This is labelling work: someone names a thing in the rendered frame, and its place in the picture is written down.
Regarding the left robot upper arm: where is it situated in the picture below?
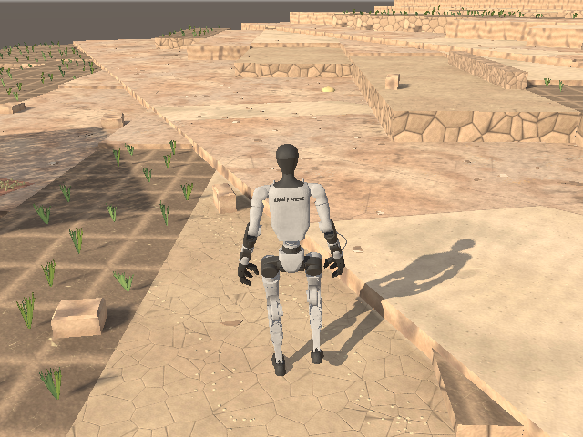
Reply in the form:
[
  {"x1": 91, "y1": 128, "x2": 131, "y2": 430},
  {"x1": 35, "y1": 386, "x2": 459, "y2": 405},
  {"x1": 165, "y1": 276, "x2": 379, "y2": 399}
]
[{"x1": 248, "y1": 185, "x2": 270, "y2": 237}]

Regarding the robot left shin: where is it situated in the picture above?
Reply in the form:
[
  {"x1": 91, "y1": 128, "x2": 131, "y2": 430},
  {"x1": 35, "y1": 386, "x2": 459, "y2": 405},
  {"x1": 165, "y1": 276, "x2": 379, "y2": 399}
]
[{"x1": 267, "y1": 305, "x2": 283, "y2": 364}]

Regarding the robot left forearm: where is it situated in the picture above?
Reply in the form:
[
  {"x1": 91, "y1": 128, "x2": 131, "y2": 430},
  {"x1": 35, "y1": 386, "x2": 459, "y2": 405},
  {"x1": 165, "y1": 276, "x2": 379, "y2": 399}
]
[{"x1": 239, "y1": 222, "x2": 257, "y2": 265}]

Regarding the robot right forearm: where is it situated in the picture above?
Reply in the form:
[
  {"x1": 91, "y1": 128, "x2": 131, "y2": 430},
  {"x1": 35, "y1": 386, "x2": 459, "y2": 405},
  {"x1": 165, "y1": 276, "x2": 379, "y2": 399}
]
[{"x1": 324, "y1": 219, "x2": 343, "y2": 259}]

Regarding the right robot upper arm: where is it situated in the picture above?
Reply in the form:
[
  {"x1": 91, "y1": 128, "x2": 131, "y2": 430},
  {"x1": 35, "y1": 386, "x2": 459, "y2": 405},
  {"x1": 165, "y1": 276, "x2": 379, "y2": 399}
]
[{"x1": 308, "y1": 183, "x2": 333, "y2": 233}]

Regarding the left robot hand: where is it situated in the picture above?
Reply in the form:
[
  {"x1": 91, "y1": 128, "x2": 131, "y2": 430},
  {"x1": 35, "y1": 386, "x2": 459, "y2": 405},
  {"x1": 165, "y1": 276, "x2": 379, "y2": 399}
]
[{"x1": 238, "y1": 263, "x2": 259, "y2": 286}]

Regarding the right robot hand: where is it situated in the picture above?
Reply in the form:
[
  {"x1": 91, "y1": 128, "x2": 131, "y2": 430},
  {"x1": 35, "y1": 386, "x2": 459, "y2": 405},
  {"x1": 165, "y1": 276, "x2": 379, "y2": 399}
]
[{"x1": 324, "y1": 256, "x2": 345, "y2": 278}]

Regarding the robot left foot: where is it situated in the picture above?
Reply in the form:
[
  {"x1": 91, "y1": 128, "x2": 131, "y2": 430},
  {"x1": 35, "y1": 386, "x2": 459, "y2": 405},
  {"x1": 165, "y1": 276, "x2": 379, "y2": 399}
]
[{"x1": 271, "y1": 353, "x2": 286, "y2": 376}]

